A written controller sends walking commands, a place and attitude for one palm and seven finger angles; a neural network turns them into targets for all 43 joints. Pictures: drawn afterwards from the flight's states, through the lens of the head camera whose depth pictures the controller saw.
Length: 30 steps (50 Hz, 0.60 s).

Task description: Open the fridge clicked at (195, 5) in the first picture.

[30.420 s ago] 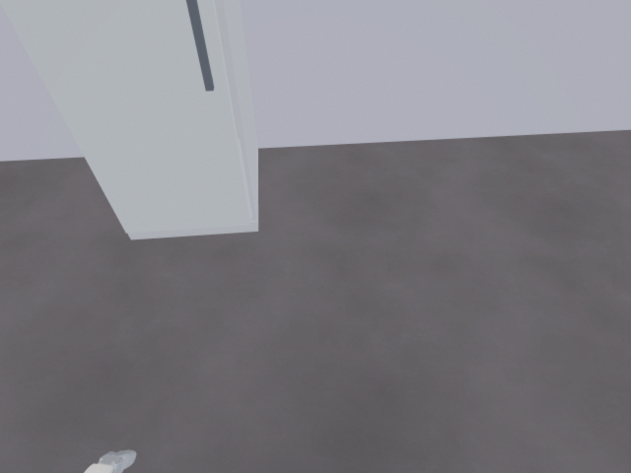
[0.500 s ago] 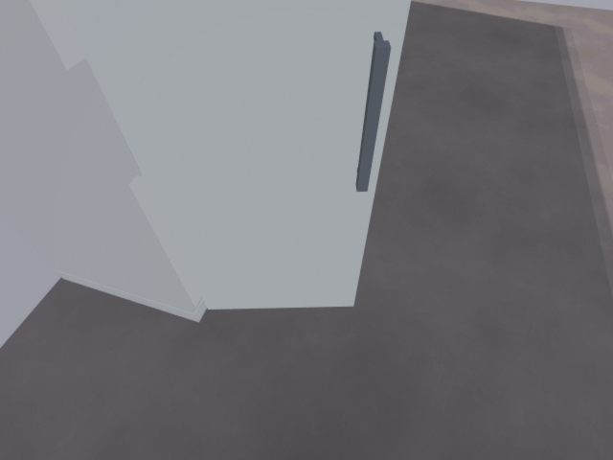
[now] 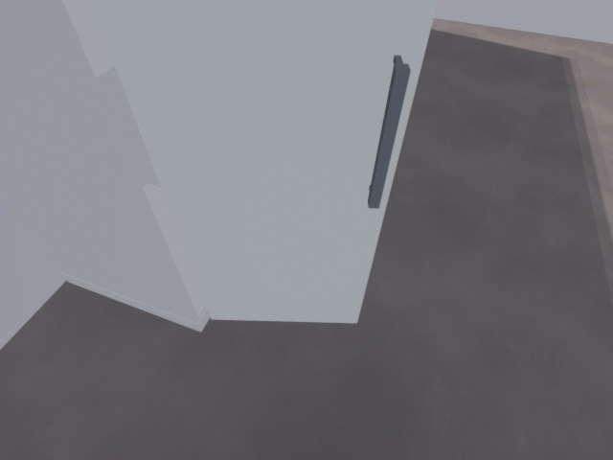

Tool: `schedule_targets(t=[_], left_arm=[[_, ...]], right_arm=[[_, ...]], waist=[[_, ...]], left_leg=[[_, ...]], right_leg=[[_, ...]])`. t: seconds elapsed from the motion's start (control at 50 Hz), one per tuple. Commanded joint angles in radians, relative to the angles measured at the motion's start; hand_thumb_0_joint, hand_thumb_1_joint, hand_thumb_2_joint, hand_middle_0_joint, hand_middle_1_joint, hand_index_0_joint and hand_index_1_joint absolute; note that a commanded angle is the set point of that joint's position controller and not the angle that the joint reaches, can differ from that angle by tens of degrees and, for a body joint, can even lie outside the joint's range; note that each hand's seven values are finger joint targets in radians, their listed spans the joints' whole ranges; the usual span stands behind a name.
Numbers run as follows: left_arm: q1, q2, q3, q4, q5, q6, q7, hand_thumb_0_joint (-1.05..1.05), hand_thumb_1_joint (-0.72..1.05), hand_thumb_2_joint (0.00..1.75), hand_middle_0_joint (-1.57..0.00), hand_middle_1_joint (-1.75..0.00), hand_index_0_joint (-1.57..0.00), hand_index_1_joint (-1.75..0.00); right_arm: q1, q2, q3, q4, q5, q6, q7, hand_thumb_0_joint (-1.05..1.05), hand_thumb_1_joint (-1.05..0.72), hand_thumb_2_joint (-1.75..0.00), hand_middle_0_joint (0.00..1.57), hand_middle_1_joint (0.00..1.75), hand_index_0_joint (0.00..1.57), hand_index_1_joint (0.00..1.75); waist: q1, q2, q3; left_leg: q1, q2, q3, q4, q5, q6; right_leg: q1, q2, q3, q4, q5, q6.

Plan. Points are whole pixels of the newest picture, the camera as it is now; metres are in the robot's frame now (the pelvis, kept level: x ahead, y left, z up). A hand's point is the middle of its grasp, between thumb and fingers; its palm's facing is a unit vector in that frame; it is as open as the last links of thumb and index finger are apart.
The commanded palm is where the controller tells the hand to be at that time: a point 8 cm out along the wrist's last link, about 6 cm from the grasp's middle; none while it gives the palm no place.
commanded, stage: let the arm hang, fingers relaxed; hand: right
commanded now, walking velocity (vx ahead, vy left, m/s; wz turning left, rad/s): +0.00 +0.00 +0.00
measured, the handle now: (384, 140) +0.63 -0.10 +0.08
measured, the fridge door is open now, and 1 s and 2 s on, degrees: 71 71 71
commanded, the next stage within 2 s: look to check the result in 0.08 s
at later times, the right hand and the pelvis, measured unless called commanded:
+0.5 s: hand out of the picture +0.02 -0.15 -0.18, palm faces +0.02 +0.98 -0.18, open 7.4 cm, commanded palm none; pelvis +0.02 +0.01 +0.00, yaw +0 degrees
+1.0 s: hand out of the picture +0.03 -0.15 -0.18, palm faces +0.02 +0.98 -0.18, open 7.4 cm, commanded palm none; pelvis +0.03 +0.01 +0.00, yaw +0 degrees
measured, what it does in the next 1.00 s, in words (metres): stands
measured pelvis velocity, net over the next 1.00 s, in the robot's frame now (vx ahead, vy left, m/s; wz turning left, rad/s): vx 0.03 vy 0.01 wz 0.00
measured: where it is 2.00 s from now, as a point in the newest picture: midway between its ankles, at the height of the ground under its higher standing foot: outside the picture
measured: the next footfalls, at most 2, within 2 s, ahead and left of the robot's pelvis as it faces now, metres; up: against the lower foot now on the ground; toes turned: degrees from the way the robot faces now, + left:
none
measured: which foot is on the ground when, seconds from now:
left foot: down 0.00-1.00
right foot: down 0.00-1.00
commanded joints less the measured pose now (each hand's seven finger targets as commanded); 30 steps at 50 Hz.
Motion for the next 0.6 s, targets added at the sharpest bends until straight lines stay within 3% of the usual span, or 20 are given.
schedule_targets(t=[0.0, 0.1, 0.44, 0.58], left_arm=[[0.054, 0.089, 0.018, -0.025, 0.004, -0.011, 0.007, 0.0, 0.9, 0.9, -0.2, -0.3, -0.2, -0.3], [0.044, 0.099, 0.017, -0.022, 0.002, -0.015, 0.009, 0.0, 0.9, 0.9, -0.2, -0.3, -0.2, -0.3], [0.014, 0.109, 0.011, -0.004, 0.002, -0.011, 0.009, 0.0, 0.9, 0.9, -0.2, -0.3, -0.2, -0.3], [0.013, 0.109, 0.012, 0.0, 0.0, -0.013, 0.011, 0.0, 0.9, 0.9, -0.2, -0.3, -0.2, -0.3]], right_arm=[[0.079, -0.094, -0.019, -0.021, 0.005, -0.01, -0.006, 0.0, -0.9, -0.9, 0.2, 0.3, 0.2, 0.3], [0.07, -0.097, -0.02, -0.023, 0.006, -0.013, -0.007, 0.0, -0.9, -0.9, 0.2, 0.3, 0.2, 0.3], [0.064, -0.103, -0.015, -0.015, 0.009, -0.013, -0.007, 0.0, -0.9, -0.9, 0.2, 0.3, 0.2, 0.3], [0.062, -0.108, -0.017, -0.021, 0.008, -0.016, -0.01, 0.0, -0.9, -0.9, 0.2, 0.3, 0.2, 0.3]], waist=[[-0.004, -0.011, 0.034], [-0.003, -0.004, 0.002], [-0.003, 0.016, 0.027], [-0.001, 0.006, 0.003]], left_leg=[[-0.04, 0.085, -0.079, -0.1, 0.025, 0.042], [-0.024, 0.089, -0.078, -0.097, 0.084, 0.039], [-0.02, 0.093, -0.083, -0.122, 0.088, 0.037], [0.008, 0.099, -0.079, -0.113, 0.176, 0.036]], right_leg=[[0.0, -0.116, 0.126, -0.094, 0.02, -0.012], [0.045, -0.122, 0.118, -0.076, 0.107, -0.012], [0.069, -0.12, 0.106, -0.078, 0.118, -0.003], [0.086, -0.123, 0.099, -0.06, 0.188, -0.002]])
